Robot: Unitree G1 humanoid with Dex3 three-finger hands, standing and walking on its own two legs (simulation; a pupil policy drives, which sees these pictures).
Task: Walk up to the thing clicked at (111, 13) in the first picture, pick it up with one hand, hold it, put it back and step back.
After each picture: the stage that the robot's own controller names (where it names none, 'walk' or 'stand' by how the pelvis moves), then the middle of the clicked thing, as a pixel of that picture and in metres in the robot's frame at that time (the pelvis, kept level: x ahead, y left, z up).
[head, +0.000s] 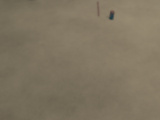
stand; (111, 15) +2.04 -0.45 -0.72
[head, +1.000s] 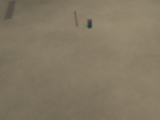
walk; (89, 23) +1.95 +0.02 -0.70
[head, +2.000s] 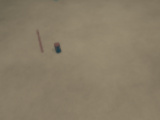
walk; (57, 47) +1.34 +0.35 -0.72
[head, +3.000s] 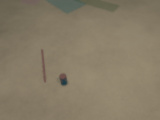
walk; (63, 79) +0.88 +0.25 -0.72
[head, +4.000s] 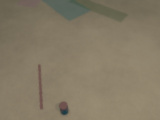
walk; (64, 108) +0.56 +0.18 -0.69
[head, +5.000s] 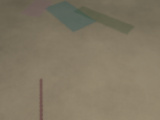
stand; out of the picture +0.43 +0.16 -0.71
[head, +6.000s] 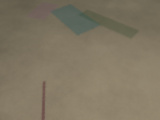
stand; out of the picture +0.42 +0.15 -0.72
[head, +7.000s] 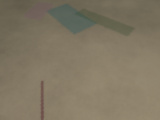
stand; out of the picture +0.43 +0.16 -0.72
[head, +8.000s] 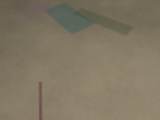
stand; out of the picture +0.41 +0.17 -0.73
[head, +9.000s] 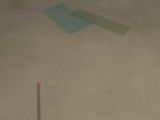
stand; out of the picture +0.42 +0.17 -0.73
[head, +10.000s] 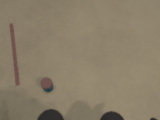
go down; (47, 85) +0.45 +0.19 -0.50
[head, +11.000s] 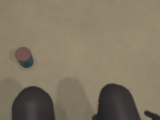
go down; (25, 58) +0.48 +0.24 -0.32
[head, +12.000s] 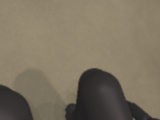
close in; out of the picture +0.45 +0.29 -0.23
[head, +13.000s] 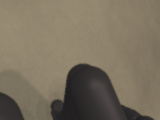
close; out of the picture +0.44 +0.30 -0.22
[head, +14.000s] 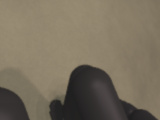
lift; out of the picture +0.42 +0.28 -0.23
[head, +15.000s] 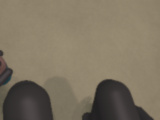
lift; out of the picture +0.35 +0.27 -0.13
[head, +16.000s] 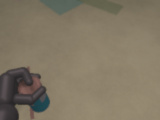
hold; (35, 95) +0.32 +0.17 +0.01
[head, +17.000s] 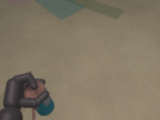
hold; (40, 99) +0.32 +0.16 -0.02
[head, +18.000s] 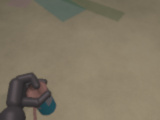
hold; (42, 99) +0.32 +0.16 -0.02
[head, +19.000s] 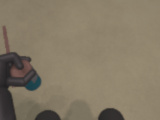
crouch; (27, 76) +0.39 +0.19 -0.10
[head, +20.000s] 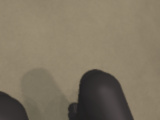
lower; out of the picture +0.53 +0.35 -0.27
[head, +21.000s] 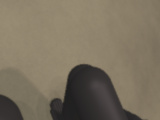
lower; out of the picture +0.50 +0.39 -0.25
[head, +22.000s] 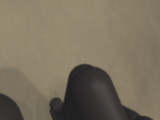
lower; out of the picture +0.50 +0.40 -0.26
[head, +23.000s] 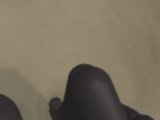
lower; out of the picture +0.50 +0.39 -0.26
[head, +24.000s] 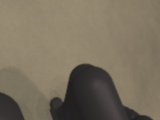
loosen; out of the picture +0.50 +0.39 -0.26
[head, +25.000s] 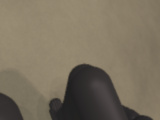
withdraw; out of the picture +0.50 +0.40 -0.26
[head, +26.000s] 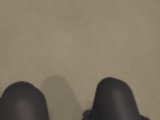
stand; out of the picture +0.51 +0.40 -0.29
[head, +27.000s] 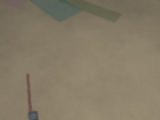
stand; out of the picture +0.48 +0.35 -0.67
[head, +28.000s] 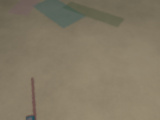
stand; out of the picture +0.48 +0.41 -0.69
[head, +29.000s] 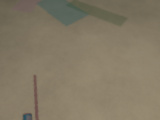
stand; out of the picture +0.48 +0.44 -0.70
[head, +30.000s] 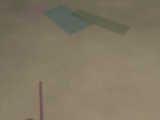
walk; out of the picture +0.48 +0.46 -0.75
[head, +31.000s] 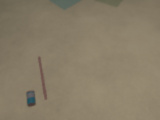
walk; (31, 98) +0.60 +0.48 -0.73
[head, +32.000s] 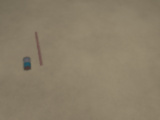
walk; (27, 63) +0.94 +0.49 -0.73
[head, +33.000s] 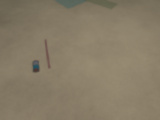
stand; (36, 66) +1.08 +0.50 -0.74
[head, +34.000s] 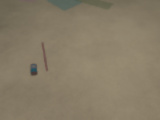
stand; (33, 69) +1.07 +0.53 -0.75
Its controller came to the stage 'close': yes
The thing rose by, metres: 0.69
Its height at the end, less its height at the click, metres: -0.02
